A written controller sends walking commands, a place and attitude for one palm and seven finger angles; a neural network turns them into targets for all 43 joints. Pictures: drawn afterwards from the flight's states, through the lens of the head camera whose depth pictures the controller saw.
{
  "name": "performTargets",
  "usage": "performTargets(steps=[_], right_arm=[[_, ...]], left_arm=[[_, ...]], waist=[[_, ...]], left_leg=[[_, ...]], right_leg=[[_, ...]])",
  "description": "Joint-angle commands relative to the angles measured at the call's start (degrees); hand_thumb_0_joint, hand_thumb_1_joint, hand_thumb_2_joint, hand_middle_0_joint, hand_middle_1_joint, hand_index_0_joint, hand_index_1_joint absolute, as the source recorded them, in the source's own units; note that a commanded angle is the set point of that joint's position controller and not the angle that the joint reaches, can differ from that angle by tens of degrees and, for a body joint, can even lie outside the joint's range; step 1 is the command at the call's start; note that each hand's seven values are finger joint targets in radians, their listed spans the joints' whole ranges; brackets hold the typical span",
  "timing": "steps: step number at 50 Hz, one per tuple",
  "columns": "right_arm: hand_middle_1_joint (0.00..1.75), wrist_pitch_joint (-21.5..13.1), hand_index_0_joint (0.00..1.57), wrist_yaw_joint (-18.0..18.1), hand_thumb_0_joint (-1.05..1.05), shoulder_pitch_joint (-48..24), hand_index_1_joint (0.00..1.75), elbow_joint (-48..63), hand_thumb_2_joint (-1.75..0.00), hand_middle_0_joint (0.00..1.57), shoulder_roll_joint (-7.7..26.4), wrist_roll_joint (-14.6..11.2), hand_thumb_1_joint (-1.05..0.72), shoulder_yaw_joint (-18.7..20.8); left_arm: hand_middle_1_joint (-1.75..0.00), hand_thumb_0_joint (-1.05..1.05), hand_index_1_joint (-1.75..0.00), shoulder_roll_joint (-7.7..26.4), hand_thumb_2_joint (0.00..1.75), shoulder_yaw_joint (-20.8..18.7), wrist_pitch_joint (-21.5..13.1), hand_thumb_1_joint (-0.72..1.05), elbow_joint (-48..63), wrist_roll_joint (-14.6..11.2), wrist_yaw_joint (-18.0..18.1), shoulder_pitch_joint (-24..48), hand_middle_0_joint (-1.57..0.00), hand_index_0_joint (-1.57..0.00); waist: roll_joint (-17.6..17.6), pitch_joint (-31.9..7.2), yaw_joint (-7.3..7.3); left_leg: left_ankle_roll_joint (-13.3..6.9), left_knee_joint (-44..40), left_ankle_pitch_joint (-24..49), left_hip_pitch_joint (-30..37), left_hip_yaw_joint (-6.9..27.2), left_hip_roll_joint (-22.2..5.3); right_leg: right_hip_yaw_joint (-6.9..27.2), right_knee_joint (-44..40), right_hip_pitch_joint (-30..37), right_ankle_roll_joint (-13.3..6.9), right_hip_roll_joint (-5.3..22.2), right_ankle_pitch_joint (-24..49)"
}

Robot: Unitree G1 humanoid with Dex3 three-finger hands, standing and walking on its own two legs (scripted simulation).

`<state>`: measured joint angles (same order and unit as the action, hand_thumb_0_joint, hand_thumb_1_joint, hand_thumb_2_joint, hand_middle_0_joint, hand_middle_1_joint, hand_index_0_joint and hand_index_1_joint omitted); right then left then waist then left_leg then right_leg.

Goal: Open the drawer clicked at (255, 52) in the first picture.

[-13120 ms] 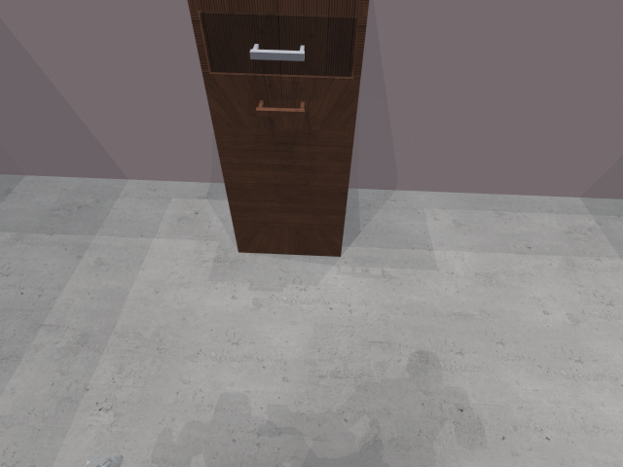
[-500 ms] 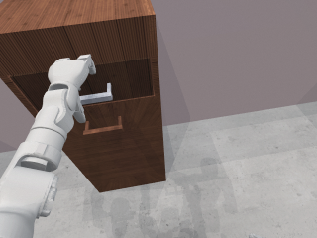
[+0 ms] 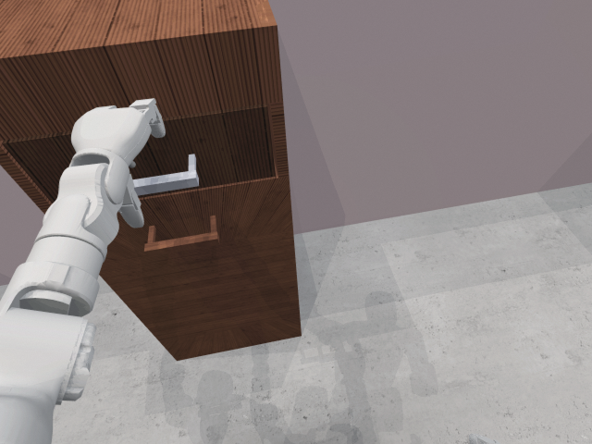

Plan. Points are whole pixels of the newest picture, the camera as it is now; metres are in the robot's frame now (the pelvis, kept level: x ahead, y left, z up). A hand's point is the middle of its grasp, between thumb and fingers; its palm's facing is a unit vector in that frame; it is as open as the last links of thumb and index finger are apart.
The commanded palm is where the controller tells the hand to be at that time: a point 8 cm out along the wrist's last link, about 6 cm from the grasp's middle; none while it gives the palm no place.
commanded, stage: move the hooked fingers above the handle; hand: left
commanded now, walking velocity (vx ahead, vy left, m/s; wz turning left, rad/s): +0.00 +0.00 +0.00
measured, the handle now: (154, 175) +0.50 +0.23 +0.09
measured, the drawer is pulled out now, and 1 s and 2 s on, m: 0.00 0.00 0.00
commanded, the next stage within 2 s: none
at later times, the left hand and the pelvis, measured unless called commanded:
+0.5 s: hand (123, 165) +0.46 +0.25 +0.15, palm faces +0.04 -0.02 -1.00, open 13.7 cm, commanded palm +0.43 +0.27 +0.20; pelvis +0.00 +0.01 +0.00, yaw +0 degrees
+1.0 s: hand (110, 168) +0.45 +0.26 +0.15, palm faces +0.01 -0.01 -1.00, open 13.7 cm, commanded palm +0.44 +0.26 +0.20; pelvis +0.01 +0.02 +0.00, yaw +2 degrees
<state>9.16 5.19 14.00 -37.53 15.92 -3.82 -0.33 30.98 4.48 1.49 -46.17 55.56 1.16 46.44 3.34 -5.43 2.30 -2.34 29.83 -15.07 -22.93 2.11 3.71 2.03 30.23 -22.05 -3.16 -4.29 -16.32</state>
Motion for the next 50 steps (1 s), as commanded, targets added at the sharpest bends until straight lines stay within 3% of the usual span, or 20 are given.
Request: performTargets(steps=[1,7,9,14,15,19,21,23,24,26,29,33,34,38,44,46,48,49,50], right_arm=[[0.30,-2.08,0.20,0.41,0.00,-0.85,0.30,6.74,-0.90,0.20,6.94,0.00,-0.90,2.14],[0.30,-2.58,0.20,0.18,0.00,-0.25,0.30,6.54,-0.90,0.20,7.03,0.02,-0.90,2.35],[0.30,-2.51,0.20,0.28,0.00,-0.20,0.30,6.60,-0.90,0.20,7.20,0.20,-0.90,2.41],[0.30,-2.53,0.20,-0.14,0.00,-0.26,0.30,6.82,-0.90,0.20,6.98,0.23,-0.90,2.60],[0.30,-2.70,0.20,-0.18,0.00,-0.36,0.30,6.93,-0.90,0.20,6.86,0.21,-0.90,2.65],[0.30,-2.76,0.20,-0.33,0.00,-0.41,0.30,6.87,-0.90,0.20,7.10,0.29,-0.90,2.75],[0.30,-2.98,0.20,-0.30,0.00,-0.34,0.30,6.45,-0.90,0.20,7.14,0.22,-0.90,2.72],[0.30,-3.01,0.20,-0.38,0.00,-0.11,0.30,6.60,-0.90,0.20,7.05,0.34,-0.90,2.84],[0.30,-2.96,0.20,-0.39,0.00,-0.21,0.30,6.58,-0.90,0.20,7.24,0.44,-0.90,3.02],[0.30,-2.93,0.20,-0.62,0.00,-0.43,0.30,6.69,-0.90,0.20,7.00,0.36,-0.90,2.94],[0.30,-2.92,0.20,-0.88,0.00,-0.83,0.30,7.13,-0.90,0.20,7.07,0.35,-0.90,3.15],[0.30,-3.14,0.20,-1.14,0.00,-0.57,0.30,6.75,-0.90,0.20,6.86,0.04,-0.90,3.24],[0.30,-3.23,0.20,-1.09,0.00,-0.24,0.30,6.56,-0.90,0.20,7.04,0.08,-0.90,3.33],[0.30,-3.31,0.20,-0.98,0.00,0.48,0.30,5.49,-0.90,0.20,6.93,0.30,-0.90,3.21],[0.30,-2.96,0.20,-1.62,0.00,0.47,0.30,5.26,-0.90,0.20,6.57,0.72,-0.90,3.24],[0.30,-2.72,0.20,-1.63,0.00,0.68,0.30,4.96,-0.90,0.20,6.66,0.72,-0.90,3.03],[0.30,-2.61,0.20,-1.60,0.00,0.38,0.30,5.09,-0.90,0.20,6.47,0.56,-0.90,2.86],[0.30,-2.61,0.20,-1.54,0.00,0.36,0.30,5.09,-0.90,0.20,6.74,0.62,-0.90,2.96],[0.30,-2.58,0.20,-1.52,0.00,0.16,0.30,5.22,-0.90,0.20,6.63,0.65,-0.90,2.90]], left_arm=[[-1.20,0.00,-1.20,23.84,0.30,-9.38,3.55,-0.50,6.91,1.18,2.87,26.74,-0.30,-0.30],[-1.20,0.00,-1.20,21.30,0.30,-7.73,3.51,-0.50,5.99,1.26,3.43,27.66,-0.30,-0.30],[-1.20,0.00,-1.20,23.28,0.30,-9.45,3.35,-0.50,6.30,1.42,3.56,27.19,-0.30,-0.30],[-1.20,0.00,-1.20,22.07,0.30,-9.32,3.06,-0.50,7.75,1.45,3.78,25.98,-0.30,-0.30],[-1.20,0.00,-1.20,21.02,0.30,-8.24,2.95,-0.50,8.80,1.33,3.95,27.02,-0.30,-0.30],[-1.20,0.00,-1.20,21.18,0.30,-8.86,3.29,-0.50,8.77,1.21,3.82,25.20,-0.30,-0.30],[-1.20,0.00,-1.20,19.60,0.30,-7.09,3.48,-0.50,8.62,1.36,3.79,27.00,-0.30,-0.30],[-1.20,0.00,-1.20,20.51,0.30,-8.12,3.37,-0.50,9.36,1.37,3.62,25.40,-0.30,-0.30],[-1.20,0.00,-1.20,20.71,0.30,-8.50,3.20,-0.50,10.19,1.20,3.34,25.59,-0.30,-0.30],[-1.20,0.00,-1.20,18.79,0.30,-6.99,3.29,-0.50,11.04,0.92,3.07,25.41,-0.30,-0.30],[-1.20,0.00,-1.20,17.55,0.30,-6.59,3.27,-0.50,12.71,0.69,2.42,23.97,-0.30,-0.30],[-1.20,0.00,-1.20,11.88,0.30,-1.56,3.59,-0.50,14.16,0.12,1.65,26.94,-0.30,-0.30],[-1.20,0.00,-1.20,12.73,0.30,-2.49,3.60,-0.50,13.42,-0.12,1.46,26.37,-0.30,-0.30],[-1.20,0.00,-1.20,12.66,0.30,-1.70,3.04,-0.50,13.06,0.15,1.44,31.24,-0.30,-0.30],[-1.20,0.00,-1.20,8.24,0.30,0.91,3.14,-0.50,12.73,-0.57,1.14,31.30,-0.30,-0.30],[-1.20,0.00,-1.20,10.48,0.30,-0.88,3.34,-0.50,11.16,-0.46,1.38,31.11,-0.30,-0.30],[-1.20,0.00,-1.20,8.18,0.30,1.04,3.59,-0.50,9.91,-0.59,1.29,31.85,-0.30,-0.30],[-1.20,0.00,-1.20,9.43,0.30,-0.11,3.25,-0.50,10.41,-0.63,1.26,32.21,-0.30,-0.30],[-1.20,0.00,-1.20,9.92,0.30,-0.01,3.09,-0.50,11.24,-0.18,1.43,33.26,-0.30,-0.30]], waist=[[-3.32,-17.95,-2.04],[-4.00,-16.23,-1.23],[-4.89,-18.60,-1.71],[-4.46,-18.91,-2.18],[-2.70,-18.61,-1.93],[-3.95,-18.49,-2.25],[-3.18,-16.67,-1.28],[-2.74,-18.45,-2.09],[-4.12,-19.66,-1.94],[-2.38,-18.55,-1.72],[-2.70,-19.10,-1.94],[-1.98,-16.96,-0.19],[-3.99,-17.16,-0.06],[-1.40,-17.86,0.51],[-1.60,-19.24,0.52],[-2.65,-18.33,0.23],[-3.55,-16.41,0.69],[-4.30,-17.21,0.64],[-2.36,-18.48,0.43]], left_leg=[[-1.15,-1.98,12.89,1.46,-2.32,-0.74],[-1.26,-2.40,11.41,2.38,-2.18,-1.04],[-1.38,-2.11,12.85,2.42,-1.97,-1.03],[-1.32,-2.21,14.34,3.16,-1.96,-1.04],[-1.36,-2.22,14.37,3.86,-2.06,-1.15],[-1.39,-2.45,14.61,3.84,-1.84,-1.06],[-1.40,-2.58,13.72,4.71,-1.75,-1.28],[-1.40,-2.34,15.27,5.46,-1.60,-1.10],[-1.59,-1.96,16.75,5.84,-1.70,-1.18],[-1.48,-1.88,17.41,6.58,-1.65,-1.16],[-1.46,-1.80,18.93,7.98,-1.17,-1.26],[-1.41,-1.44,18.14,10.80,-0.25,-1.39],[-1.57,-1.45,18.39,10.85,0.04,-1.50],[-1.17,-0.77,19.09,12.39,0.58,-1.34],[-0.55,0.28,23.41,14.23,1.52,-1.46],[-0.46,0.18,22.45,12.74,1.61,-1.43],[-0.47,-0.23,20.32,11.68,1.66,-1.39],[-0.54,-0.24,20.94,11.95,1.61,-1.55],[-0.44,-0.01,20.89,12.47,1.64,-1.41]], right_leg=[[1.23,-3.33,13.98,1.76,3.97,16.44],[0.75,-3.97,11.35,1.68,3.64,13.55],[1.03,-3.66,13.10,1.59,3.64,14.86],[0.66,-3.43,13.48,1.40,3.47,15.99],[0.65,-3.33,12.71,1.40,3.53,15.94],[0.58,-3.60,13.31,1.31,3.43,15.98],[0.19,-3.82,10.88,1.32,3.38,14.53],[0.20,-3.43,12.19,1.16,3.29,15.83],[0.51,-3.50,13.23,1.21,3.34,17.69],[0.09,-3.19,12.13,1.13,3.32,18.35],[-0.25,-3.23,11.62,0.88,3.04,17.92],[-0.87,-3.55,6.98,0.83,2.69,15.12],[-0.90,-3.87,7.37,0.82,2.65,14.95],[-1.09,-3.21,5.23,0.57,2.58,14.67],[-1.76,-2.37,4.09,0.26,2.35,16.01],[-1.90,-2.08,4.52,0.30,2.38,16.09],[-2.03,-2.40,3.44,0.39,2.39,14.38],[-1.93,-2.55,4.07,0.32,2.44,14.71],[-1.65,-2.13,3.99,0.30,2.53,14.53]])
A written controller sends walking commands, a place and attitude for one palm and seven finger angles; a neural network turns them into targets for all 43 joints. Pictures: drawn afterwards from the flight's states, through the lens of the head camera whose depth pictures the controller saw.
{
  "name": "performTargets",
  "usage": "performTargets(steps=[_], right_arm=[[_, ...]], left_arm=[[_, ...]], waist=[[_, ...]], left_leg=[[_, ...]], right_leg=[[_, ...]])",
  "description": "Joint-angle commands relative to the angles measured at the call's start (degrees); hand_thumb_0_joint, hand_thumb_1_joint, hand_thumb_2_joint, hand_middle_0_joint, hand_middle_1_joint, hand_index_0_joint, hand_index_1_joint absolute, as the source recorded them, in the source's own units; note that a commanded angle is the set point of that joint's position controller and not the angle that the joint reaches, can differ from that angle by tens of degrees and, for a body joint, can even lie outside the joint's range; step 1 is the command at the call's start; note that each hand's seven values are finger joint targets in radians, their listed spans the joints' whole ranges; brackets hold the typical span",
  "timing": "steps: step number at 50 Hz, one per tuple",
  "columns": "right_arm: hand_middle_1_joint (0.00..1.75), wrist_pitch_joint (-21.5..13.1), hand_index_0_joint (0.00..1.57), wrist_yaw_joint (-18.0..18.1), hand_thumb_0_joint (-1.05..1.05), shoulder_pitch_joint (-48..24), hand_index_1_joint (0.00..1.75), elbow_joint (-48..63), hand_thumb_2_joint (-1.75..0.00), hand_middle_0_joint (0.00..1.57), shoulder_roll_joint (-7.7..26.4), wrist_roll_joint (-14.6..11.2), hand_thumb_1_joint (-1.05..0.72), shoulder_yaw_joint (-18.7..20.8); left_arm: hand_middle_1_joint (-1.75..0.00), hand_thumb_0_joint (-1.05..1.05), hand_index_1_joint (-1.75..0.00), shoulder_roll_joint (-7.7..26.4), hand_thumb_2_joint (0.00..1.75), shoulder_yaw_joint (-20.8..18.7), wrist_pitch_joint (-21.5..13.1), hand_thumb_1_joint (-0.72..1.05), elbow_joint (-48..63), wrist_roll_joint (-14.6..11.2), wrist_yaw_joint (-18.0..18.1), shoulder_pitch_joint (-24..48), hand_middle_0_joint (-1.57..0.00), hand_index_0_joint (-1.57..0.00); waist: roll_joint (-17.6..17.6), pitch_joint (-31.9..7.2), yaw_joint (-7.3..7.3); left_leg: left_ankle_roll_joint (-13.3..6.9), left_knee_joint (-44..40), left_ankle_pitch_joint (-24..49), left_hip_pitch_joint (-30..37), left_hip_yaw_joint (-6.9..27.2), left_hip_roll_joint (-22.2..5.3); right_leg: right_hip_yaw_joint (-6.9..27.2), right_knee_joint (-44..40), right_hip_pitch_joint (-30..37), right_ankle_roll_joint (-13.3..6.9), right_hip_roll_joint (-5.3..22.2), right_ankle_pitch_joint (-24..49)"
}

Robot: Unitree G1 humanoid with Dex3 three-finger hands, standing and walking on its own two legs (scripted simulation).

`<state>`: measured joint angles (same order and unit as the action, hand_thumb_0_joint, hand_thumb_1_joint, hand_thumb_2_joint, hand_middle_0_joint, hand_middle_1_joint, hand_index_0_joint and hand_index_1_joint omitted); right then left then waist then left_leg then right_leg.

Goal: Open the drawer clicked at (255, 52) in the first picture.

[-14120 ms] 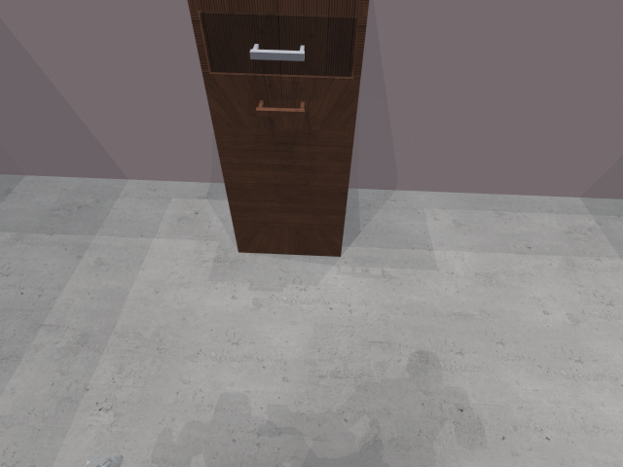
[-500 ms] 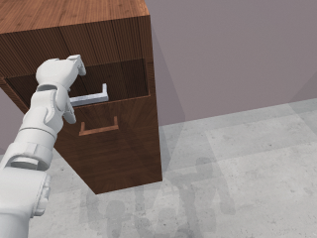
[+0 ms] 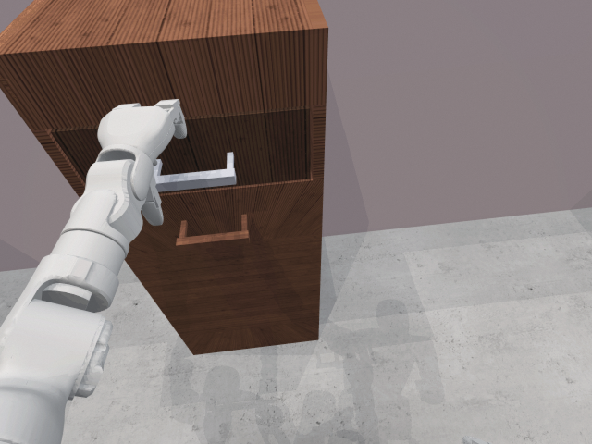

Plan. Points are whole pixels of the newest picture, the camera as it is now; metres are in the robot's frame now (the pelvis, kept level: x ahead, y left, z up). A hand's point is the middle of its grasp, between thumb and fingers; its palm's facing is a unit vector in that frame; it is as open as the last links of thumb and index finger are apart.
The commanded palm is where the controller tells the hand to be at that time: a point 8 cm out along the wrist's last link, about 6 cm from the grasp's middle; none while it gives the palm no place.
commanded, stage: move the hooked fingers above the handle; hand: left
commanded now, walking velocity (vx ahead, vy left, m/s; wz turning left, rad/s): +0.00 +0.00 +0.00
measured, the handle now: (193, 171) +0.50 +0.19 +0.09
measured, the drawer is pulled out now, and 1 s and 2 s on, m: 0.00 0.00 0.00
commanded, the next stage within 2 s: lower the fingers behind the handle in 1.32 s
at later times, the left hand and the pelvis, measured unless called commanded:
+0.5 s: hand (155, 163) +0.45 +0.22 +0.15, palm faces +0.02 -0.01 -1.00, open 13.7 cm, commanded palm +0.44 +0.21 +0.20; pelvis -0.01 +0.00 +0.00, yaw +0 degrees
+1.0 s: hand (164, 162) +0.46 +0.21 +0.15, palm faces +0.00 +0.01 -1.00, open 13.7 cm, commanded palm +0.45 +0.19 +0.20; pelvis -0.02 +0.00 +0.00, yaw +1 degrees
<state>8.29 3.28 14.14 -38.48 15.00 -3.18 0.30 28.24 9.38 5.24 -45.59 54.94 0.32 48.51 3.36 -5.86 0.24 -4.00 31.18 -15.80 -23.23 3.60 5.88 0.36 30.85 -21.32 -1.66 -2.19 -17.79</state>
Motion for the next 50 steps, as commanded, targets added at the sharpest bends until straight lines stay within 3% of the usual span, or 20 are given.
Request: performTargets(steps=[1,4,6,8,11,13,15,16,20,23,26,30,31,35,36,39,42,44,46,50], right_arm=[[0.30,-1.69,0.20,0.30,0.00,0.18,0.30,6.17,-0.90,0.20,7.16,0.00,-0.90,2.21],[0.30,-1.63,0.20,0.33,0.00,0.58,0.30,6.20,-0.90,0.20,7.57,0.37,-0.90,2.25],[0.30,-1.77,0.20,0.16,0.00,0.53,0.30,6.21,-0.90,0.20,7.08,0.15,-0.90,2.20],[0.30,-1.79,0.20,0.29,0.00,0.64,0.30,5.95,-0.90,0.20,7.43,0.12,-0.90,2.23],[0.30,-2.06,0.20,0.30,0.00,0.81,0.30,6.17,-0.90,0.20,7.24,0.04,-0.90,2.19],[0.30,-2.22,0.20,0.34,0.00,1.32,0.30,5.85,-0.90,0.20,7.43,0.08,-0.90,2.34],[0.30,-2.38,0.20,0.16,0.00,1.05,0.30,6.20,-0.90,0.20,7.25,0.17,-0.90,2.53],[0.30,-2.52,0.20,0.01,0.00,1.17,0.30,6.07,-0.90,0.20,6.96,0.17,-0.90,2.58],[0.30,-2.96,0.20,0.01,0.00,1.47,0.30,5.98,-0.90,0.20,7.38,0.11,-0.90,2.65],[0.30,-3.28,0.20,0.12,0.00,1.78,0.30,5.44,-0.90,0.20,7.40,0.03,-0.90,2.67],[0.30,-3.66,0.20,0.03,0.00,1.83,0.30,5.41,-0.90,0.20,7.22,0.02,-0.90,2.80],[0.30,-3.87,0.20,0.26,0.00,2.04,0.30,4.86,-0.90,0.20,7.66,-0.20,-0.90,2.43],[0.30,-4.03,0.20,0.25,0.00,2.43,0.30,4.60,-0.90,0.20,7.51,-0.20,-0.90,2.35],[0.30,-4.30,0.20,0.09,0.00,2.64,0.30,4.58,-0.90,0.20,7.45,0.05,-0.90,2.59],[0.30,-4.40,0.20,0.01,0.00,2.67,0.30,4.53,-0.90,0.20,7.19,0.10,-0.90,2.54],[0.30,-4.53,0.20,0.17,0.00,2.91,0.30,4.29,-0.90,0.20,7.78,0.13,-0.90,2.43],[0.30,-4.91,0.20,-0.05,0.00,2.96,0.30,4.13,-0.90,0.20,7.15,0.13,-0.90,2.44],[0.30,-4.89,0.20,0.03,0.00,3.06,0.30,4.06,-0.90,0.20,7.62,0.36,-0.90,2.48],[0.30,-5.22,0.20,-0.20,0.00,2.77,0.30,4.25,-0.90,0.20,6.84,0.27,-0.90,2.65],[0.30,-5.29,0.20,-0.24,0.00,2.68,0.30,4.32,-0.90,0.20,6.99,0.32,-0.90,2.57]], left_arm=[[-1.20,0.00,-1.20,9.96,0.30,-2.87,-0.42,-0.50,9.77,0.32,2.28,31.34,-0.30,-0.30],[-1.20,0.00,-1.20,13.08,0.30,-5.84,-0.69,-0.50,9.07,0.39,2.60,30.22,-0.30,-0.30],[-1.20,0.00,-1.20,10.37,0.30,-3.54,-0.91,-0.50,9.31,0.25,2.75,31.52,-0.30,-0.30],[-1.20,0.00,-1.20,12.74,0.30,-5.61,-0.78,-0.50,7.76,0.70,3.05,30.76,-0.30,-0.30],[-1.20,0.00,-1.20,10.64,0.30,-3.57,-0.83,-0.50,7.82,0.56,3.19,32.09,-0.30,-0.30],[-1.20,0.00,-1.20,11.62,0.30,-4.42,-0.84,-0.50,7.22,0.88,3.34,31.82,-0.30,-0.30],[-1.20,0.00,-1.20,11.89,0.30,-4.65,-1.33,-0.50,9.38,1.03,3.64,32.83,-0.30,-0.30],[-1.20,0.00,-1.20,8.54,0.30,-2.05,-1.14,-0.50,9.39,0.89,3.67,32.78,-0.30,-0.30],[-1.20,0.00,-1.20,10.34,0.30,-4.00,-1.15,-0.50,8.85,0.51,4.04,32.33,-0.30,-0.30],[-1.20,0.00,-1.20,8.93,0.30,-2.59,-0.67,-0.50,7.76,0.79,4.32,33.67,-0.30,-0.30],[-1.20,0.00,-1.20,8.20,0.30,-2.13,-0.68,-0.50,8.60,0.74,4.34,33.74,-0.30,-0.30],[-1.20,0.00,-1.20,8.45,0.30,-1.60,0.03,-0.50,5.69,0.88,4.14,35.30,-0.30,-0.30],[-1.20,0.00,-1.20,6.54,0.30,0.00,0.32,-0.50,5.02,0.86,4.14,36.15,-0.30,-0.30],[-1.20,0.00,-1.20,6.59,0.30,0.03,0.25,-0.50,6.10,1.50,4.16,37.86,-0.30,-0.30],[-1.20,0.00,-1.20,3.91,0.30,1.93,0.49,-0.50,5.45,1.32,4.08,37.91,-0.30,-0.30],[-1.20,0.00,-1.20,5.35,0.30,0.84,0.54,-0.50,4.23,1.01,3.86,38.99,-0.30,-0.30],[-1.20,0.00,-1.20,0.89,0.30,4.22,0.64,-0.50,4.31,0.77,3.75,40.36,-0.30,-0.30],[-1.20,0.00,-1.20,3.80,0.30,1.81,0.45,-0.50,4.07,0.91,3.81,40.00,-0.30,-0.30],[-1.20,0.00,-1.20,-0.51,0.30,5.14,0.17,-0.50,5.51,0.70,3.77,41.00,-0.30,-0.30],[-1.20,0.00,-1.20,0.85,0.30,3.63,-0.63,-0.50,5.93,-0.12,4.08,40.87,-0.30,-0.30]], waist=[[-2.36,-17.25,2.93],[-2.71,-18.65,2.04],[-2.43,-17.41,2.62],[-2.74,-16.28,2.48],[-2.66,-16.76,2.86],[-2.81,-17.23,2.88],[-0.32,-18.86,2.37],[-0.22,-18.40,3.02],[-2.00,-18.13,2.67],[-1.93,-16.22,3.54],[-1.45,-18.00,3.32],[-2.03,-14.38,4.49],[-2.47,-14.48,4.97],[-0.89,-17.78,4.90],[-1.00,-16.75,5.51],[-2.64,-16.07,6.06],[-1.26,-15.69,6.68],[-1.87,-17.10,6.36],[-0.49,-17.15,6.74],[-2.15,-17.88,6.48]], left_leg=[[1.27,-1.31,21.19,12.86,0.40,-3.52],[1.39,-1.35,21.74,12.37,0.29,-3.56],[1.34,-1.51,20.33,12.13,0.51,-3.67],[1.48,-1.77,19.11,11.51,0.62,-3.88],[1.23,-1.92,17.53,11.12,0.39,-3.74],[1.28,-1.76,17.73,11.36,0.56,-3.84],[1.47,-1.61,18.75,12.75,0.67,-3.88],[1.51,-1.46,18.98,13.53,0.76,-3.93],[1.17,-1.99,17.06,12.18,0.75,-3.94],[1.27,-2.31,15.39,12.03,0.89,-4.03],[1.14,-1.99,16.32,12.87,0.82,-3.90],[1.10,-2.58,13.39,11.01,0.96,-3.91],[1.03,-2.51,13.54,11.13,0.99,-3.83],[1.30,-1.67,14.99,12.76,1.21,-3.82],[1.22,-1.58,14.92,13.19,1.38,-3.84],[1.09,-1.57,13.68,11.74,1.38,-3.79],[1.22,-1.32,13.32,13.13,1.74,-3.78],[1.13,-0.88,14.44,12.83,1.63,-3.67],[1.34,-0.75,14.01,14.34,1.94,-3.84],[1.20,-0.59,14.63,13.52,1.94,-3.72]], right_leg=[[-0.32,-2.73,2.26,-1.25,0.31,15.16],[-0.18,-2.72,3.75,-1.38,0.31,15.70],[-0.36,-2.66,2.48,-1.31,0.30,14.48],[-0.39,-2.79,1.70,-1.39,0.21,13.10],[-0.21,-3.01,1.79,-1.24,0.28,12.17],[-0.21,-2.87,1.48,-1.29,0.18,12.08],[-0.14,-2.69,1.59,-1.45,0.17,11.99],[-0.42,-2.65,0.56,-1.42,0.07,11.70],[-0.16,-3.15,1.57,-1.35,-0.02,10.94],[-0.35,-3.44,-0.20,-1.33,-0.09,9.41],[-0.19,-3.32,0.56,-1.31,-0.08,10.20],[-0.22,-3.94,-1.32,-1.22,-0.11,8.44],[-0.34,-3.80,-1.64,-1.20,-0.15,8.63],[-0.19,-3.17,-1.65,-1.26,-0.10,9.23],[-0.47,-3.21,-2.89,-1.25,-0.22,8.96],[-0.18,-3.58,-2.63,-1.13,-0.15,8.80],[-0.60,-3.02,-4.93,-1.10,-0.22,8.09],[-0.28,-3.01,-3.60,-1.15,-0.21,9.06],[-0.58,-2.69,-5.36,-1.10,-0.21,8.31],[-0.32,-2.60,-3.81,-1.02,-0.19,9.31]])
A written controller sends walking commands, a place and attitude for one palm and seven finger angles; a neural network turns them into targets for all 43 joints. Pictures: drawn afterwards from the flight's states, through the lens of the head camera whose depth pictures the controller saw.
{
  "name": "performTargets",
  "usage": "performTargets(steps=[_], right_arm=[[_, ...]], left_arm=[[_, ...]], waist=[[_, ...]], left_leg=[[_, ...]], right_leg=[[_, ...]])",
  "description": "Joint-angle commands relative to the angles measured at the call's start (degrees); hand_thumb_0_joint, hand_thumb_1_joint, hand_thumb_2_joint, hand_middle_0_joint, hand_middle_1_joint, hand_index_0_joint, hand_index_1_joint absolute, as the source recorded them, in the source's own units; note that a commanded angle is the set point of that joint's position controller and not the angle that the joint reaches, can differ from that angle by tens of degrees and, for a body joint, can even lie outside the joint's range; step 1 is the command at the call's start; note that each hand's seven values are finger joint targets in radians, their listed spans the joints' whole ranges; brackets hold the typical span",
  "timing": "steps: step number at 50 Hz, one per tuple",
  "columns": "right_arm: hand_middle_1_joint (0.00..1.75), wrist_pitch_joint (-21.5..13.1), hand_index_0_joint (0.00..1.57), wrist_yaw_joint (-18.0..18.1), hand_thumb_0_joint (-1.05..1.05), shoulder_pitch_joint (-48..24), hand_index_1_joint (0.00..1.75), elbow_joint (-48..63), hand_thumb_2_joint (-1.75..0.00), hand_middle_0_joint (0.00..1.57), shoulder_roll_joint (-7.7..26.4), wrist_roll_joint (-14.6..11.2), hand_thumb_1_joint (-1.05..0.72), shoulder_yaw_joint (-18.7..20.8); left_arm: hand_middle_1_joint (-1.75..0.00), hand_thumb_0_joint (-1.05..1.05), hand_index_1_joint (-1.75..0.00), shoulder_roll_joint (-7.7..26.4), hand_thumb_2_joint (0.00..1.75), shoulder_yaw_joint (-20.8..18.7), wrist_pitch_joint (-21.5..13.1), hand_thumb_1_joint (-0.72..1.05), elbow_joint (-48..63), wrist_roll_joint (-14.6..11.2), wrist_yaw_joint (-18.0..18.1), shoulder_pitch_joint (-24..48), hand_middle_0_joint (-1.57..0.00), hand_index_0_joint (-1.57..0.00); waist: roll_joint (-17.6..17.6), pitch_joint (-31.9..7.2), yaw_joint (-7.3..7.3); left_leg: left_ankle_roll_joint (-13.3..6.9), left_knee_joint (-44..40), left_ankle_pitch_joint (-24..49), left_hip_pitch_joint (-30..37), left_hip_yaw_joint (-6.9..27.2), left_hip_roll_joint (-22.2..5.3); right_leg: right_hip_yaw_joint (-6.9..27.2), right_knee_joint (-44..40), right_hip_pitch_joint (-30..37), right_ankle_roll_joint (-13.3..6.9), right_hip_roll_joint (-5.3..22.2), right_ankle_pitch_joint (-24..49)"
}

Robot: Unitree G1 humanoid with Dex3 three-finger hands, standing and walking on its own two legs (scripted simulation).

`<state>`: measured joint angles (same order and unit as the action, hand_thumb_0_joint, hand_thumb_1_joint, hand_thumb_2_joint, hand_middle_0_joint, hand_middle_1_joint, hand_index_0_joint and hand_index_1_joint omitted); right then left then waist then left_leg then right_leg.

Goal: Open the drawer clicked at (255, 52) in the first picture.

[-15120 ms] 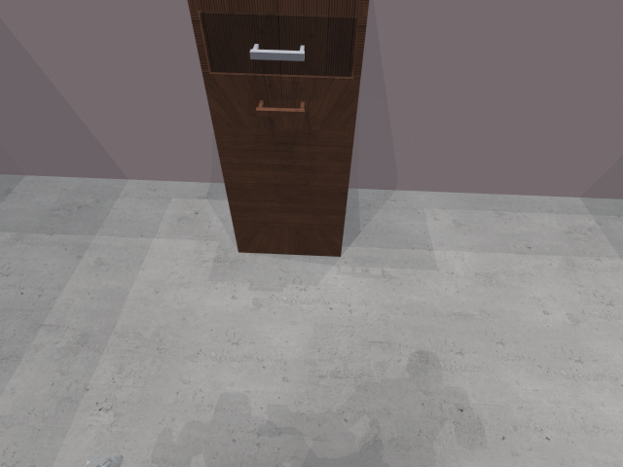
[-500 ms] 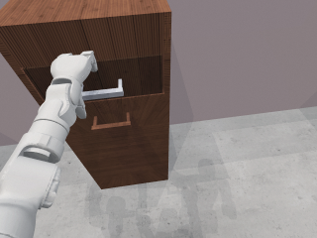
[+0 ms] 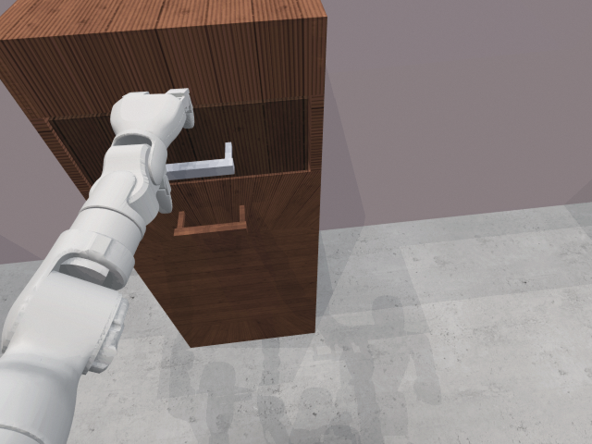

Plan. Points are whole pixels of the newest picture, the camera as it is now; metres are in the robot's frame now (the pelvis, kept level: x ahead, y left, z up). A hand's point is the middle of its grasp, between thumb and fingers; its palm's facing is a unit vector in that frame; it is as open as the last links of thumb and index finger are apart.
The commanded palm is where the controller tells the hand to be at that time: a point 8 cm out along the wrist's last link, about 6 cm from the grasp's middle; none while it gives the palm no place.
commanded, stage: move the hooked fingers above the handle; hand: left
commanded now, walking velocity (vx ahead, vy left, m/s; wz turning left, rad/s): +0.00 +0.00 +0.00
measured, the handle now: (191, 161) +0.52 +0.18 +0.09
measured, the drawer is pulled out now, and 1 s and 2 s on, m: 0.00 0.00 0.00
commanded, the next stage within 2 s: lower the fingers behind the handle in 0.32 s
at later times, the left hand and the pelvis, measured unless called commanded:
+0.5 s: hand (169, 150) +0.48 +0.19 +0.15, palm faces +0.01 +0.01 -1.00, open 13.6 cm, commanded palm +0.47 +0.18 +0.20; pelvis +0.00 +0.00 +0.00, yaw +0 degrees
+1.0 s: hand (179, 153) +0.48 +0.18 +0.14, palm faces +0.04 +0.01 -1.00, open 13.6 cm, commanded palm +0.47 +0.18 +0.17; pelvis -0.01 -0.01 +0.00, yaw -1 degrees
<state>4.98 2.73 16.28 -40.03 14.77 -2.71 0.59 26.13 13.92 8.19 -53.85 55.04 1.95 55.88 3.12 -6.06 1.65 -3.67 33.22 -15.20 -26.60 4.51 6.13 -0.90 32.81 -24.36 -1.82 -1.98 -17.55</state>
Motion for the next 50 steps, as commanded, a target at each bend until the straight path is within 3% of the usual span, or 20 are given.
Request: performTargets(steps=[1,3,5,6,7,9,10,14,15,18,22,28,33,35,37,40,41,44,46,50], right_arm=[[0.30,-2.08,0.20,0.30,0.00,0.67,0.30,5.70,-0.90,0.20,7.26,-0.09,-0.90,2.16],[0.30,-2.11,0.20,0.23,0.00,0.60,0.30,5.63,-0.90,0.20,7.24,-0.11,-0.90,2.12],[0.30,-2.33,0.20,0.09,0.00,0.60,0.30,5.77,-0.90,0.20,7.04,-0.18,-0.90,2.16],[0.30,-2.27,0.20,0.20,0.00,0.75,0.30,5.36,-0.90,0.20,7.21,-0.18,-0.90,2.23],[0.30,-2.31,0.20,0.16,0.00,0.59,0.30,5.73,-0.90,0.20,7.14,-0.15,-0.90,2.15],[0.30,-2.38,0.20,0.29,0.00,0.86,0.30,5.50,-0.90,0.20,7.45,-0.12,-0.90,2.15],[0.30,-2.42,0.20,0.26,0.00,0.64,0.30,5.54,-0.90,0.20,7.19,-0.27,-0.90,2.10],[0.30,-2.43,0.20,0.16,0.00,0.77,0.30,5.49,-0.90,0.20,7.26,0.01,-0.90,2.31],[0.30,-2.48,0.20,0.13,0.00,0.55,0.30,5.63,-0.90,0.20,7.01,-0.10,-0.90,2.20],[0.30,-2.43,0.20,0.33,0.00,0.31,0.30,5.42,-0.90,0.20,7.09,-0.41,-0.90,1.96],[0.30,-2.63,0.20,0.44,0.00,0.52,0.30,5.26,-0.90,0.20,7.13,-0.35,-0.90,2.08],[0.30,-2.30,0.20,-0.10,0.00,0.44,0.30,5.54,-0.90,0.20,7.00,-0.17,-0.90,2.32],[0.30,-1.81,0.20,0.16,0.00,0.64,0.30,5.33,-0.90,0.20,7.38,-0.26,-0.90,2.10],[0.30,-1.62,0.20,0.25,0.00,0.69,0.30,5.56,-0.90,0.20,7.36,-0.19,-0.90,2.13],[0.30,-1.31,0.20,0.18,0.00,0.66,0.30,5.73,-0.90,0.20,7.19,-0.31,-0.90,2.02],[0.30,-0.88,0.20,0.47,0.00,0.64,0.30,5.76,-0.90,0.20,7.79,-0.55,-0.90,1.76],[0.30,-0.84,0.20,0.49,0.00,0.61,0.30,5.79,-0.90,0.20,7.65,-0.59,-0.90,1.66],[0.30,-0.61,0.20,0.52,0.00,0.96,0.30,5.99,-0.90,0.20,7.99,-0.37,-0.90,1.81],[0.30,-0.52,0.20,0.40,0.00,1.20,0.30,6.33,-0.90,0.20,7.54,-0.44,-0.90,1.86],[0.30,-0.28,0.20,0.57,0.00,1.69,0.30,6.50,-0.90,0.20,8.00,-0.45,-0.90,1.81]], left_arm=[[-1.20,0.00,-1.20,4.22,0.30,-2.24,-3.41,-0.50,13.78,-0.06,2.94,33.47,-0.30,-0.30],[-1.20,0.00,-1.20,5.31,0.30,-2.96,-2.97,-0.50,13.36,0.59,3.69,33.69,-0.30,-0.30],[-1.20,0.00,-1.20,3.08,0.30,-0.80,-2.88,-0.50,14.66,0.52,3.86,35.23,-0.30,-0.30],[-1.20,0.00,-1.20,5.40,0.30,-3.05,-2.47,-0.50,13.00,0.96,4.17,33.82,-0.30,-0.30],[-1.20,0.00,-1.20,3.58,0.30,-1.41,-2.26,-0.50,13.90,0.61,4.16,34.41,-0.30,-0.30],[-1.20,0.00,-1.20,5.46,0.30,-2.95,-2.20,-0.50,13.25,0.49,3.99,34.23,-0.30,-0.30],[-1.20,0.00,-1.20,3.69,0.30,-1.09,-2.07,-0.50,13.57,0.51,3.88,35.04,-0.30,-0.30],[-1.20,0.00,-1.20,5.78,0.30,-3.48,-2.11,-0.50,14.40,0.46,3.54,33.12,-0.30,-0.30],[-1.20,0.00,-1.20,4.00,0.30,-1.60,-2.24,-0.50,15.34,0.21,3.41,34.17,-0.30,-0.30],[-1.20,0.00,-1.20,5.66,0.30,-3.13,-1.94,-0.50,13.15,0.63,3.47,32.42,-0.30,-0.30],[-1.20,0.00,-1.20,5.57,0.30,-2.96,-1.92,-0.50,13.25,0.83,3.60,32.97,-0.30,-0.30],[-1.20,0.00,-1.20,0.87,0.30,-0.01,-2.19,-0.50,12.85,0.72,3.42,30.43,-0.30,-0.30],[-1.20,0.00,-1.20,5.65,0.30,-4.24,-1.78,-0.50,9.45,1.03,4.91,29.66,-0.30,-0.30],[-1.20,0.00,-1.20,5.62,0.30,-4.01,-1.40,-0.50,9.53,1.27,5.36,29.40,-0.30,-0.30],[-1.20,0.00,-1.20,4.15,0.30,-3.14,-0.50,-0.50,7.21,1.27,5.38,27.17,-0.30,-0.30],[-1.20,0.00,-1.20,7.09,0.30,-4.74,0.42,-0.50,4.39,1.58,5.26,26.58,-0.30,-0.30],[-1.20,0.00,-1.20,5.34,0.30,-3.09,0.66,-0.50,4.37,1.62,5.14,27.11,-0.30,-0.30],[-1.20,0.00,-1.20,6.43,0.30,-4.31,0.76,-0.50,3.88,1.93,4.81,25.85,-0.30,-0.30],[-1.20,0.00,-1.20,3.90,0.30,-2.28,0.92,-0.50,3.28,2.12,4.61,24.89,-0.30,-0.30],[-1.20,0.00,-1.20,5.62,0.30,-3.45,0.80,-0.50,1.51,2.05,4.24,22.30,-0.30,-0.30]], waist=[[-1.74,-17.32,4.80],[-1.34,-16.88,4.67],[-0.76,-17.81,5.02],[-1.71,-17.05,4.73],[-1.07,-17.38,4.92],[-2.77,-17.97,4.86],[-1.82,-17.72,5.33],[-2.18,-19.88,4.18],[-1.68,-19.33,4.78],[-2.72,-15.82,4.47],[-1.52,-17.19,4.54],[-2.41,-16.67,4.77],[-3.80,-15.08,4.57],[-3.80,-17.26,4.52],[-4.24,-15.72,4.43],[-5.80,-13.71,4.70],[-5.16,-12.77,5.25],[-4.80,-14.19,4.73],[-4.53,-13.47,5.05],[-5.46,-12.71,4.90]], left_leg=[[0.87,-2.77,13.68,16.37,0.96,-4.02],[0.91,-2.86,12.94,15.57,0.82,-3.95],[0.88,-2.85,13.37,16.31,0.82,-3.89],[0.84,-2.79,13.25,15.65,0.81,-3.98],[0.77,-2.88,13.16,15.75,0.45,-3.76],[0.71,-2.93,13.70,15.10,0.49,-3.81],[0.69,-2.84,13.68,15.63,0.54,-3.79],[0.70,-2.44,16.78,16.39,0.29,-3.74],[0.52,-2.50,15.68,16.22,-0.01,-3.64],[0.56,-3.32,13.07,14.25,0.17,-3.75],[0.58,-3.10,13.46,15.24,-0.07,-3.75],[0.82,-2.46,15.28,15.23,0.10,-3.82],[0.47,-2.71,10.97,11.24,-0.43,-3.67],[0.34,-2.35,11.69,11.02,-0.88,-3.60],[0.37,-2.30,11.03,9.88,-1.15,-3.48],[0.27,-2.62,8.33,6.87,-1.49,-3.50],[0.28,-2.64,7.93,6.92,-1.49,-3.58],[0.27,-2.24,8.72,6.76,-1.64,-3.61],[0.28,-2.11,7.33,6.65,-1.74,-3.69],[0.11,-1.79,6.05,4.23,-2.23,-3.68]], right_leg=[[0.92,-4.46,-0.63,-0.90,-0.47,8.92],[0.93,-4.34,-0.64,-0.99,-0.46,8.50],[0.93,-4.47,-0.63,-0.94,-0.46,8.68],[0.93,-4.39,-0.43,-1.00,-0.49,8.71],[1.03,-4.51,-0.17,-0.86,-0.43,8.94],[1.11,-4.79,1.31,-0.88,-0.39,9.57],[1.17,-4.64,0.31,-0.79,-0.38,9.61],[1.20,-4.52,2.77,-0.93,-0.39,12.07],[1.36,-4.61,2.37,-0.67,-0.31,11.88],[1.11,-4.98,1.40,-0.80,-0.33,9.77],[1.34,-4.79,1.26,-0.78,-0.29,9.94],[0.83,-4.17,0.08,-0.86,-0.39,10.92],[1.34,-4.22,0.40,-0.68,-0.27,8.78],[1.62,-3.91,1.85,-0.56,-0.08,10.10],[1.42,-3.96,1.39,-0.50,-0.14,9.79],[1.81,-4.32,1.66,-0.24,0.02,8.51],[1.59,-4.34,0.55,-0.24,0.02,8.07],[1.76,-4.08,1.40,-0.42,-0.01,8.68],[1.48,-3.95,0.03,-0.29,-0.05,7.24],[1.99,-4.03,0.67,-0.08,0.04,7.17]])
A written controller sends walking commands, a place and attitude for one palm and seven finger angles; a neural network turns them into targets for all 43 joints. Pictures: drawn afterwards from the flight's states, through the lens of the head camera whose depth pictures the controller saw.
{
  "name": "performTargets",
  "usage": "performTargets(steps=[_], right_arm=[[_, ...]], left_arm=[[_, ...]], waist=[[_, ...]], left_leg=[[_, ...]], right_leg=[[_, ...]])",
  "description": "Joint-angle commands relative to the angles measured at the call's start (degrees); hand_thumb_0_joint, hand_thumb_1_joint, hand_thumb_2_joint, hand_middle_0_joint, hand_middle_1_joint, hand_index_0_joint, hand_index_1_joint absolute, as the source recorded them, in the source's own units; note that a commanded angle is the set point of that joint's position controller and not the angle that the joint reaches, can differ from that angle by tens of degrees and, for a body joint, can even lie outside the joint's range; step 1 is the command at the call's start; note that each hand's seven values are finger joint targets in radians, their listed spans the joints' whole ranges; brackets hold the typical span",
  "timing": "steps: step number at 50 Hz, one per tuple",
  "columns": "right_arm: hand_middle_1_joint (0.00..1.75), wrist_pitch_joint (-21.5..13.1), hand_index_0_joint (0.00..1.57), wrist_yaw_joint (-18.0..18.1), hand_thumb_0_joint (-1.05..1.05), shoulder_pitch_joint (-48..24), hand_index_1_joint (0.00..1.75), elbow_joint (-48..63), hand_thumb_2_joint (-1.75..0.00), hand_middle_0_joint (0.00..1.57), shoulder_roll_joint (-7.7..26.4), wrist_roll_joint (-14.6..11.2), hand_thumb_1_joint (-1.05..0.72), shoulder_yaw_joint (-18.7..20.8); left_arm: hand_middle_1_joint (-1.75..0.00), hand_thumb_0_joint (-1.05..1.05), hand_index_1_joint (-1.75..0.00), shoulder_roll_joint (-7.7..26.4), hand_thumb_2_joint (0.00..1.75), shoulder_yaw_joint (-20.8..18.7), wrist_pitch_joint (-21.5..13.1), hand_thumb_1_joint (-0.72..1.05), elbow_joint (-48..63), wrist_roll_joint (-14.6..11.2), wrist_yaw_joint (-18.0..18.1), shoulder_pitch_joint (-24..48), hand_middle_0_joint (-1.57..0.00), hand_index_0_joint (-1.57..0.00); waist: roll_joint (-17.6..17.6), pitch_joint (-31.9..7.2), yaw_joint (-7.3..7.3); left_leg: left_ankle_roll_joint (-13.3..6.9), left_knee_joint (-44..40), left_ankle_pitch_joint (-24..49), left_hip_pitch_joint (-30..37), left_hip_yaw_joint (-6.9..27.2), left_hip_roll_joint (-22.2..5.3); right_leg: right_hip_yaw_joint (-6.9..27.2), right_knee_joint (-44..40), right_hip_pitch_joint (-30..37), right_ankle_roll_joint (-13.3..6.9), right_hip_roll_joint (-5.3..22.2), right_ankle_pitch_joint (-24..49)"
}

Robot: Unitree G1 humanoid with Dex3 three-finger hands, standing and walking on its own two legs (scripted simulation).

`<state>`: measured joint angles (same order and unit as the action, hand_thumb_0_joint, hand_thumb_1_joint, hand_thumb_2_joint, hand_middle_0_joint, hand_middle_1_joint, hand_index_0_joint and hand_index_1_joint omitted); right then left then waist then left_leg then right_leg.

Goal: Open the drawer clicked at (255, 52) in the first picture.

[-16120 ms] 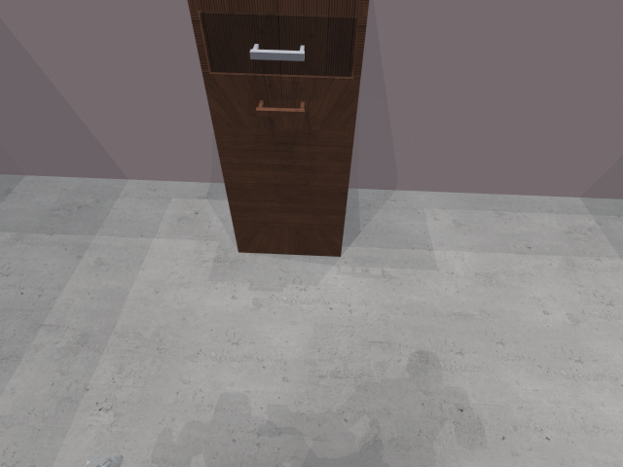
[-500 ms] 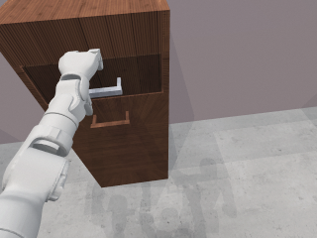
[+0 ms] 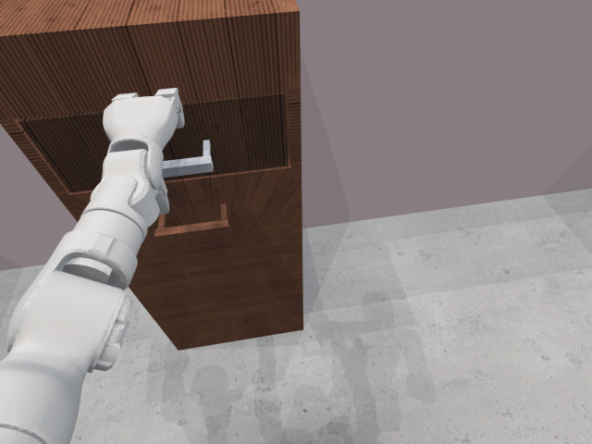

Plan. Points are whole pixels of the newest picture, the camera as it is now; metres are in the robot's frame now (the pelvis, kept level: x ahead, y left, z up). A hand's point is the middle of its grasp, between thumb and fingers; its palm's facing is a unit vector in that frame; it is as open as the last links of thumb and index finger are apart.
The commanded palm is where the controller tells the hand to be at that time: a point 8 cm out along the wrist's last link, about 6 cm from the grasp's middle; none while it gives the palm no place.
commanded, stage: lower the fingers behind the handle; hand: left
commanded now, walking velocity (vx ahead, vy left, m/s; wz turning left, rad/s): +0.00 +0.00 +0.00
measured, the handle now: (169, 159) +0.52 +0.21 +0.10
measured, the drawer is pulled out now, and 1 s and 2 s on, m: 0.00 0.00 0.00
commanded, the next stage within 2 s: lift the fingers back up to retry in 1.02 s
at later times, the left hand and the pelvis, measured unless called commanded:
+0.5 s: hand (157, 153) +0.48 +0.20 +0.14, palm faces +0.04 +0.02 -1.00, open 13.7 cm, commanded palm +0.48 +0.20 +0.14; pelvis -0.02 +0.00 -0.01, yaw +0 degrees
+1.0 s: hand (156, 155) +0.48 +0.20 +0.14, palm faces +0.06 +0.03 -1.00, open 13.8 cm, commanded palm +0.48 +0.20 +0.13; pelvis -0.04 +0.01 -0.02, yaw -1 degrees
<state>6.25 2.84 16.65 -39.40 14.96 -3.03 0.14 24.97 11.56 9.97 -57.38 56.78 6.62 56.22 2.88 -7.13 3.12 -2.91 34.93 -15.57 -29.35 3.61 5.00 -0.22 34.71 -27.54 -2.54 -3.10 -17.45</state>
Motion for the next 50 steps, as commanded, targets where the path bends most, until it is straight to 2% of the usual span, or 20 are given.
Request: performTargets(steps=[1,6,8,9,11,13,14,16,22,23,26,28,33,35,37,39,43,44,46,50], right_arm=[[0.30,-1.48,0.20,0.57,0.00,1.27,0.30,5.92,-0.90,0.20,7.82,-0.24,-0.90,2.26],[0.30,-1.69,0.20,0.71,0.00,2.23,0.30,6.01,-0.90,0.20,8.04,-0.39,-0.90,2.26],[0.30,-1.87,0.20,0.77,0.00,2.73,0.30,5.74,-0.90,0.20,8.30,-0.38,-0.90,2.13],[0.30,-1.88,0.20,0.86,0.00,3.05,0.30,5.74,-0.90,0.20,8.57,-0.39,-0.90,2.25],[0.30,-1.98,0.20,0.88,0.00,3.39,0.30,5.93,-0.90,0.20,8.42,-0.44,-0.90,2.14],[0.30,-2.06,0.20,0.99,0.00,3.77,0.30,5.62,-0.90,0.20,8.81,-0.49,-0.90,2.01],[0.30,-2.14,0.20,0.91,0.00,4.11,0.30,5.64,-0.90,0.20,8.91,-0.40,-0.90,1.99],[0.30,-2.24,0.20,1.16,0.00,4.55,0.30,5.69,-0.90,0.20,8.99,-0.47,-0.90,1.89],[0.30,-2.42,0.20,1.84,0.00,4.52,0.30,6.16,-0.90,0.20,9.40,-0.69,-0.90,1.35],[0.30,-2.68,0.20,1.89,0.00,4.77,0.30,6.25,-0.90,0.20,9.31,-0.68,-0.90,1.36],[0.30,-2.80,0.20,2.26,0.00,4.88,0.30,6.79,-0.90,0.20,9.50,-0.79,-0.90,1.14],[0.30,-3.01,0.20,2.41,0.00,4.59,0.30,7.16,-0.90,0.20,9.42,-0.93,-0.90,1.02],[0.30,-3.45,0.20,2.59,0.00,5.06,0.30,7.09,-0.90,0.20,9.49,-0.91,-0.90,0.89],[0.30,-3.66,0.20,2.66,0.00,5.44,0.30,6.86,-0.90,0.20,9.71,-0.94,-0.90,0.87],[0.30,-3.74,0.20,2.57,0.00,5.83,0.30,6.93,-0.90,0.20,9.47,-0.86,-0.90,0.95],[0.30,-3.62,0.20,2.65,0.00,5.83,0.30,6.77,-0.90,0.20,9.74,-0.83,-0.90,0.89],[0.30,-3.71,0.20,2.57,0.00,5.93,0.30,6.89,-0.90,0.20,9.34,-0.85,-0.90,0.97],[0.30,-3.69,0.20,2.53,0.00,6.10,0.30,6.68,-0.90,0.20,9.49,-0.81,-0.90,1.05],[0.30,-3.68,0.20,2.49,0.00,6.16,0.30,7.11,-0.90,0.20,9.35,-0.77,-0.90,0.89],[0.30,-3.61,0.20,2.62,0.00,6.02,0.30,7.06,-0.90,0.20,9.52,-0.81,-0.90,0.83]], left_arm=[[-1.20,0.00,-1.20,7.32,0.30,-1.41,-0.95,-0.50,5.02,0.49,-0.40,21.86,-0.30,-0.30],[-1.20,0.00,-1.20,6.38,0.30,-0.30,-0.77,-0.50,2.81,0.43,-0.59,20.79,-0.30,-0.30],[-1.20,0.00,-1.20,7.05,0.30,-0.40,-0.62,-0.50,2.45,0.55,-0.43,21.81,-0.30,-0.30],[-1.20,0.00,-1.20,8.70,0.30,-1.78,-0.60,-0.50,1.66,0.72,-0.46,20.94,-0.30,-0.30],[-1.20,0.00,-1.20,6.47,0.30,0.47,-0.26,-0.50,1.06,0.74,-0.59,21.29,-0.30,-0.30],[-1.20,0.00,-1.20,7.77,0.30,-0.30,0.23,-0.50,-1.02,0.84,-0.67,20.83,-0.30,-0.30],[-1.20,0.00,-1.20,7.05,0.30,0.33,0.25,-0.50,-1.06,0.64,-0.89,21.48,-0.30,-0.30],[-1.20,0.00,-1.20,8.91,0.30,-0.70,0.66,-0.50,-2.67,0.81,-0.99,20.38,-0.30,-0.30],[-1.20,0.00,-1.20,9.25,0.30,0.83,0.92,-0.50,-3.30,0.77,-2.03,22.10,-0.30,-0.30],[-1.20,0.00,-1.20,8.74,0.30,1.21,0.81,-0.50,-3.05,0.55,-2.18,22.13,-0.30,-0.30],[-1.20,0.00,-1.20,11.45,0.30,-0.24,0.74,-0.50,-3.52,0.78,-2.59,20.78,-0.30,-0.30],[-1.20,0.00,-1.20,9.27,0.30,1.54,0.55,-0.50,-2.52,0.58,-2.83,21.85,-0.30,-0.30],[-1.20,0.00,-1.20,9.74,0.30,1.18,0.69,-0.50,-2.28,0.03,-2.79,21.95,-0.30,-0.30],[-1.20,0.00,-1.20,10.73,0.30,0.59,0.86,-0.50,-2.72,-0.37,-2.74,22.48,-0.30,-0.30],[-1.20,0.00,-1.20,9.05,0.30,1.54,1.05,-0.50,-2.67,-0.43,-2.72,22.82,-0.30,-0.30],[-1.20,0.00,-1.20,11.71,0.30,-0.33,1.24,-0.50,-3.28,-0.54,-2.61,22.52,-0.30,-0.30],[-1.20,0.00,-1.20,9.04,0.30,1.24,1.25,-0.50,-3.32,-0.55,-2.40,22.75,-0.30,-0.30],[-1.20,0.00,-1.20,10.48,0.30,-0.07,1.20,-0.50,-3.54,-0.60,-2.35,22.56,-0.30,-0.30],[-1.20,0.00,-1.20,9.62,0.30,0.55,1.29,-0.50,-3.86,-0.54,-2.21,21.96,-0.30,-0.30],[-1.20,0.00,-1.20,11.16,0.30,-0.33,1.40,-0.50,-4.32,-0.44,-1.80,22.45,-0.30,-0.30]], waist=[[-5.33,-10.79,3.60],[-5.63,-8.82,4.20],[-5.09,-8.45,4.64],[-6.53,-9.42,4.22],[-5.82,-8.69,5.02],[-5.87,-7.25,5.38],[-6.39,-7.65,5.48],[-6.62,-8.13,5.55],[-6.12,-5.98,6.75],[-6.61,-6.30,6.80],[-7.33,-7.42,6.41],[-6.45,-6.49,6.79],[-5.23,-7.54,6.65],[-6.86,-8.35,7.06],[-5.40,-8.91,7.01],[-6.86,-9.24,6.65],[-5.37,-8.50,6.88],[-7.14,-9.03,6.73],[-6.27,-8.69,6.45],[-6.75,-8.20,6.71]], left_leg=[[-0.64,-3.52,5.37,6.42,-1.26,-2.61],[-0.73,-3.37,2.13,4.66,-1.52,-2.63],[-0.76,-3.26,0.73,3.79,-1.56,-2.65],[-0.84,-3.05,1.12,3.13,-1.58,-2.62],[-0.78,-2.69,0.07,2.57,-1.68,-2.57],[-0.71,-2.59,-1.49,1.57,-1.61,-2.71],[-0.86,-2.42,-1.22,1.11,-1.57,-2.56],[-0.92,-1.76,-2.22,-0.15,-2.04,-2.53],[-0.89,-1.30,-5.98,-2.87,-2.07,-2.65],[-1.00,-1.17,-6.22,-2.86,-2.06,-2.67],[-1.09,-0.09,-6.41,-4.71,-2.54,-2.54],[-1.08,-0.26,-7.40,-4.50,-2.41,-2.63],[-1.03,0.19,-8.65,-4.68,-2.21,-2.72],[-1.20,0.61,-8.54,-5.13,-2.14,-2.93],[-1.06,0.64,-8.74,-4.53,-2.01,-2.86],[-1.10,1.06,-8.21,-5.52,-2.15,-2.80],[-1.00,0.62,-8.85,-4.57,-1.82,-2.98],[-1.10,0.87,-8.22,-4.72,-1.74,-3.16],[-1.00,0.73,-8.63,-5.05,-1.82,-2.93],[-1.02,0.62,-8.86,-5.42,-1.88,-3.09]], right_leg=[[1.21,-6.00,3.11,0.66,1.16,6.00],[1.29,-6.33,1.09,0.85,1.12,2.89],[1.35,-6.20,0.07,0.89,1.11,1.61],[1.53,-6.21,1.44,0.87,1.09,2.05],[1.35,-5.91,-0.34,1.06,1.09,1.20],[1.24,-5.81,-1.92,1.04,1.04,-0.27],[1.32,-5.89,-1.35,1.01,0.94,0.08],[1.79,-5.71,-1.20,1.32,1.21,-0.65],[1.61,-5.31,-4.73,1.60,1.24,-5.17],[1.58,-5.19,-4.87,1.68,1.16,-5.51],[2.32,-5.07,-3.92,1.91,1.46,-6.39],[1.78,-4.69,-5.93,1.88,1.28,-7.69],[1.41,-3.60,-7.36,1.78,1.08,-8.78],[1.70,-3.58,-6.87,2.03,1.12,-8.52],[1.29,-2.99,-7.89,1.87,0.94,-8.27],[1.74,-3.40,-6.38,1.87,1.01,-7.96],[0.95,-2.71,-8.59,1.82,0.81,-8.16],[0.99,-2.90,-7.66,1.79,0.78,-7.32],[0.93,-2.72,-7.91,1.82,0.78,-7.82],[1.12,-2.91,-7.85,1.87,0.92,-8.12]])
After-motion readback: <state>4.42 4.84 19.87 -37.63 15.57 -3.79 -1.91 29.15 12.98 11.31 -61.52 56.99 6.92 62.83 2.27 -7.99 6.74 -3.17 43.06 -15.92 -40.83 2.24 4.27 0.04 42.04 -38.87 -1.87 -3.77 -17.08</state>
